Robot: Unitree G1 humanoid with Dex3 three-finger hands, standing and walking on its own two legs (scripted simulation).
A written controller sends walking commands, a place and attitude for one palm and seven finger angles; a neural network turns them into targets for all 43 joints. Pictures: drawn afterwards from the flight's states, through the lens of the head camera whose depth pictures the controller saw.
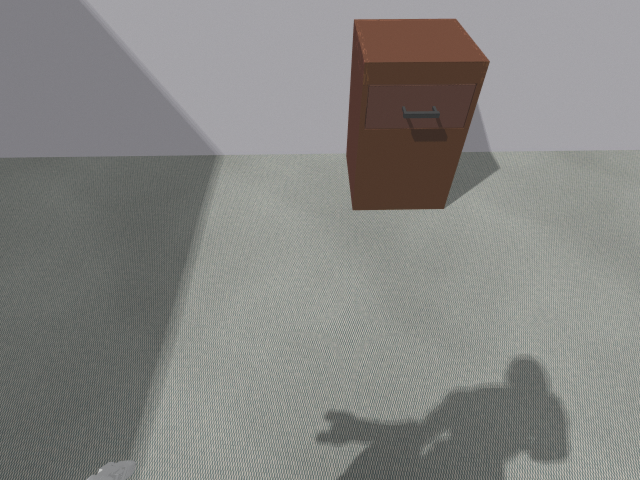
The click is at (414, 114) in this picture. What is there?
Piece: drawer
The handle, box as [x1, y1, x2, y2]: [402, 106, 439, 117]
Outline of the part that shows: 402,106 403,117 438,117 439,112 436,110 434,106 432,106 432,111 406,111 404,106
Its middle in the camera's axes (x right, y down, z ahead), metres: +0.37 -0.47 +1.44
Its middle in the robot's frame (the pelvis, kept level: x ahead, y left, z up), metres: +1.39 -0.31 -0.24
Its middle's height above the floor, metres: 0.53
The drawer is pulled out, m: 0.00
